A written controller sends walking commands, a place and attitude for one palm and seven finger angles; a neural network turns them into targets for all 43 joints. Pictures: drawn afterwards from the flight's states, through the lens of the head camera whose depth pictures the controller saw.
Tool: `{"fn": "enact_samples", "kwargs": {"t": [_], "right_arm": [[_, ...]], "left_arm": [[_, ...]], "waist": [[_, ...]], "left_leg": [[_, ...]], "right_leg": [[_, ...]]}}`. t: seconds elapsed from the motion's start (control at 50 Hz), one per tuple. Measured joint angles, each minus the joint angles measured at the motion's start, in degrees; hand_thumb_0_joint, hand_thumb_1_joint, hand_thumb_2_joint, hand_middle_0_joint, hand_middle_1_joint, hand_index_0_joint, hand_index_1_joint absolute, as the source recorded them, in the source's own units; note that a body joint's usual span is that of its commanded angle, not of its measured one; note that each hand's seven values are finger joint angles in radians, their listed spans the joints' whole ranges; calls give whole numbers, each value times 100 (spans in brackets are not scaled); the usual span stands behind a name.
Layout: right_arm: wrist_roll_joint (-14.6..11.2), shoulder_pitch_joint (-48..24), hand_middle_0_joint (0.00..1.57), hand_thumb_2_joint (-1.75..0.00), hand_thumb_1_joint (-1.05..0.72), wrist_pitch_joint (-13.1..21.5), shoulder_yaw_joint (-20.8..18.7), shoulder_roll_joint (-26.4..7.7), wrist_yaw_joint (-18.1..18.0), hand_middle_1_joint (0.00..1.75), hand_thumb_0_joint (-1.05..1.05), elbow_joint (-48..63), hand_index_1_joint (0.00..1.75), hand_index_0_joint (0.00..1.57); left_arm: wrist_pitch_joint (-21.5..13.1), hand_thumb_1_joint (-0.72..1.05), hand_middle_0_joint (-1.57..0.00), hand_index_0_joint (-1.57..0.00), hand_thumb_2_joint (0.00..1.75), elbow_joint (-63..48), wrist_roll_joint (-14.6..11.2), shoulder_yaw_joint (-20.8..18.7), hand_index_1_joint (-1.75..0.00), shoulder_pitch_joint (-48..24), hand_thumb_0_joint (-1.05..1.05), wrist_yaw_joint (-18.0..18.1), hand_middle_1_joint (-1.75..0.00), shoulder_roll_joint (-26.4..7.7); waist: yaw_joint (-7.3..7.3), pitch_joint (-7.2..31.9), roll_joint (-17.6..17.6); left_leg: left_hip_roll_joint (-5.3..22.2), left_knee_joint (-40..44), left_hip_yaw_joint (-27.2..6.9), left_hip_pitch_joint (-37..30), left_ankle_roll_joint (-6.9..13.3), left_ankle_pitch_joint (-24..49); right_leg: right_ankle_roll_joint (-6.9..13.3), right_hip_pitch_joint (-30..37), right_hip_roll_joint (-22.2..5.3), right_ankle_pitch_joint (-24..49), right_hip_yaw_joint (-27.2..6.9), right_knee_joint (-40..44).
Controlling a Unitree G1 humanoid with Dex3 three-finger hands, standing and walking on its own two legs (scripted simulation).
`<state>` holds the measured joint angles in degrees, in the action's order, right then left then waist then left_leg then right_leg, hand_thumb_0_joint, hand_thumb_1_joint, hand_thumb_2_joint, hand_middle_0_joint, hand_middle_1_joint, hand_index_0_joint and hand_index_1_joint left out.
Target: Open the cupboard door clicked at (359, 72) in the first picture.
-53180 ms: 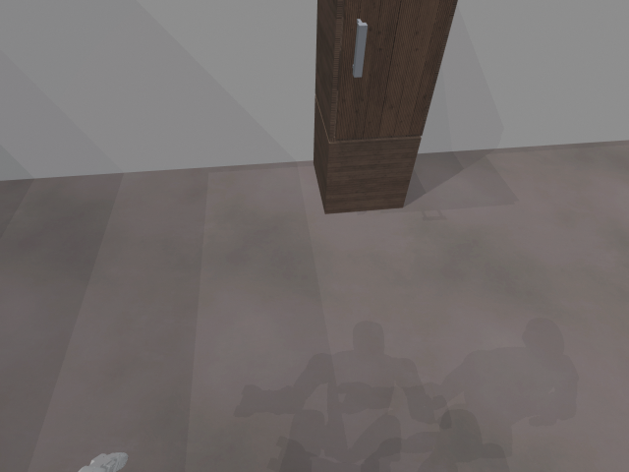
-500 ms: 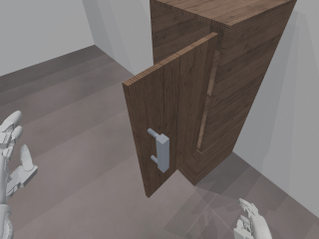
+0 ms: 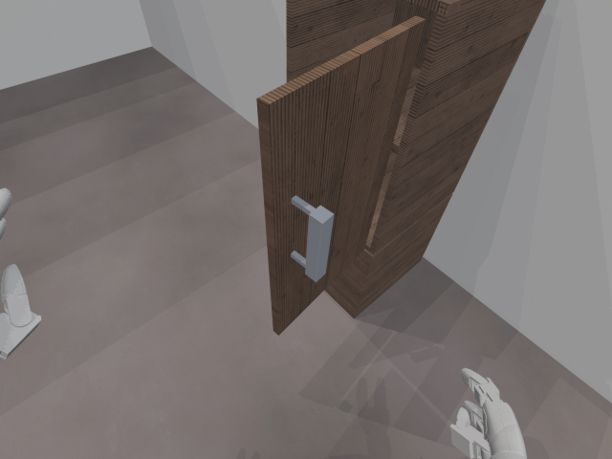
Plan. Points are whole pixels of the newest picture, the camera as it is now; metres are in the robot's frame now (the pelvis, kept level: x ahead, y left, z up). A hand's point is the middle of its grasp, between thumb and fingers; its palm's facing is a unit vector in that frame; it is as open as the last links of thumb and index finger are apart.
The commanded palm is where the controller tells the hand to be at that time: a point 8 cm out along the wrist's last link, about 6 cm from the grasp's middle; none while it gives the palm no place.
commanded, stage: step back with the hand held close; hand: left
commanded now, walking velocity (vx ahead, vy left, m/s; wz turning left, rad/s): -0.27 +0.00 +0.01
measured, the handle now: (307, 239) +0.44 +0.03 +0.01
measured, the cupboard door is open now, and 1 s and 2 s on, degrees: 97 97 97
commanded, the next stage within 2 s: stop stepping back and stand still in 0.56 s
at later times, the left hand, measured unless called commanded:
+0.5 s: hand out of the picture +0.09 +0.27 +0.18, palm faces +0.48 -0.73 -0.48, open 7.4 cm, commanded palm +0.03 +0.29 +0.18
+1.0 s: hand out of the picture +0.01 +0.20 +0.17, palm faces +0.28 -0.78 -0.56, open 7.4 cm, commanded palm -0.04 +0.24 +0.18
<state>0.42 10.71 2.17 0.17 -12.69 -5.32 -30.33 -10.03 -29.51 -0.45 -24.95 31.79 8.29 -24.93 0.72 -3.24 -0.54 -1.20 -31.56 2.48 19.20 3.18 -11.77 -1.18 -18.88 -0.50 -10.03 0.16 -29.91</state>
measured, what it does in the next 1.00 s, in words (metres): walks backwards: right foot, then left foot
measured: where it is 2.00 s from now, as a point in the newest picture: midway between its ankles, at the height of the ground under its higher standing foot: outside the picture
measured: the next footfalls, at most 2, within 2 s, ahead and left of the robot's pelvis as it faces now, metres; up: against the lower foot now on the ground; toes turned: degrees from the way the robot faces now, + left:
right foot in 0.58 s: -0.21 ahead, -0.14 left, +0.00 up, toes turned +0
left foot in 0.74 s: -0.08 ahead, +0.05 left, +0.00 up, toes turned +0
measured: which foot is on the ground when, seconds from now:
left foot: down 0.00-0.58, up 0.60-0.72, down 0.74-1.00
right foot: down 0.00-0.30, up 0.32-0.56, down 0.58-0.74, up 0.76-1.00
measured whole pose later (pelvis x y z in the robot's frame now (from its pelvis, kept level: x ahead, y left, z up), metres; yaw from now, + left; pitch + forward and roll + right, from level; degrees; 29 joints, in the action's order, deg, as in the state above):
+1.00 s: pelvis -0.20 -0.05 +0.01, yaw -4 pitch -1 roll +1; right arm 0.4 15.1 7.7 1.0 -10.8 -4.3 -34.0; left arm -9.5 -31.0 -1.9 -25.6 38.0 8.3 -27.8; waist -2.5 -0.7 -2.6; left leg -0.4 -23.3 4.1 17.2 1.8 -6.5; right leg -0.6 -15.9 0.8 -23.3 3.8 -34.2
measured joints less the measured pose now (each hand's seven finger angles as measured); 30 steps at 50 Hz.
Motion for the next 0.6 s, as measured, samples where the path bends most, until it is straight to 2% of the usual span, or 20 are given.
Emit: {"fn": "enact_samples", "kwargs": {"t": [0.1, 0.18, 0.24, 0.3, 0.32, 0.38, 0.4, 0.44, 0.5, 0.56, 0.58, 0.6], "right_arm": [[46, 158, 21, -89, -90, 165, 22, 47, 19, 30, 1, -67, 30, 20], [13, 160, 21, -89, -90, 244, 31, 73, 95, 30, 1, -248, 30, 20], [17, 140, 21, -89, -90, 286, 20, 48, 126, 30, 1, -384, 30, 20], [9, 78, 21, -89, -90, 272, 18, 17, 98, 30, 1, -452, 30, 20], [8, 59, 21, -89, -90, 278, 14, 8, 76, 30, 1, -436, 30, 20], [51, 27, 21, -89, -90, 383, -79, 78, 39, 30, 1, -426, 30, 20], [47, 28, 21, -89, -90, 427, -104, 138, 60, 30, 1, -466, 30, 20], [20, 29, 21, -89, -90, 493, -104, 249, 137, 30, 1, -550, 30, 20], [17, 24, 21, -89, -90, 580, -47, 337, 222, 30, 1, -573, 30, 20], [26, -106, 21, -89, -90, 666, 19, 368, 269, 30, 1, -539, 30, 20], [19, -201, 21, -89, -90, 681, 47, 387, 285, 30, 1, -514, 30, 20], [13, -335, 21, -89, -90, 676, 49, 338, 285, 30, 1, -583, 30, 20]], "left_arm": [[-83, 89, -21, -21, 90, 54, 172, -6, -30, -235, 1, 55, -31, 234], [-172, 89, -21, -21, 90, -62, 114, -6, -30, -194, 1, 41, -31, 353], [-244, 89, -21, -21, 90, -229, 39, 91, -30, -209, 1, 70, -31, 328], [-317, 88, -21, -21, 90, -305, -11, 119, -30, -309, 1, 87, -31, 199], [-336, 88, -21, -21, 90, -294, -19, 90, -30, -343, 1, 83, -31, 146], [-336, 88, -21, -21, 90, -150, 28, -72, -30, -486, 1, 52, -31, -63], [-331, 88, -21, -21, 90, -126, 15, -145, -30, -511, 1, 45, -31, -144], [-336, 88, -21, -22, 90, -128, -54, -285, -30, -429, 1, 58, -31, -232], [-268, 89, -21, -21, 90, -231, -193, -334, -30, -134, 1, 110, -31, -152], [-204, 89, -21, -21, 90, -333, -291, -225, -30, -63, 1, 108, -31, -63], [-224, 89, -21, -21, 90, -390, -299, -228, -30, -73, 1, 108, -31, -93], [-266, 89, -21, -21, 90, -374, -265, -112, -30, -168, 1, 84, -31, -2]], "waist": [[16, -61, 62], [71, -68, 92], [58, -62, 44], [6, -117, -29], [-15, -140, -10], [-142, -218, 190], [-148, -207, 199], [-73, -103, 150], [35, 156, 119], [153, 306, 21], [239, 318, -156], [312, 232, -116]], "left_leg": [[-8, -402, -143, 320, 21, -40], [50, -683, -161, 528, -52, -476], [11, -836, -220, 688, -172, -872], [2, -694, -187, 742, -140, -446], [38, -624, -172, 768, -74, -204], [243, -335, -243, 833, 69, 626], [280, -221, -265, 846, 47, 779], [358, 44, -217, 859, -13, 911], [484, 508, -86, 950, -97, 1241], [515, 799, 78, 1218, -209, 1424], [454, 653, 209, 1426, -314, 1183], [465, 214, 126, 1619, -425, 643]], "right_leg": [[7, -135, 114, -232, -122, -429], [61, -237, 144, -135, -61, -446], [73, -315, 128, 5, -42, -377], [32, -433, 105, 20, -55, -426], [16, -523, 148, -269, -74, -559], [-12, -768, 493, -1117, -152, -2129], [0, -739, 570, -1312, -163, -2567], [29, -503, 616, -1577, -133, -2931], [108, 166, 542, -1941, 43, -2359], [263, 971, 416, -2038, 126, -716], [386, 1122, 271, -1868, -59, -81], [376, 1036, 296, -1624, -136, -21]]}}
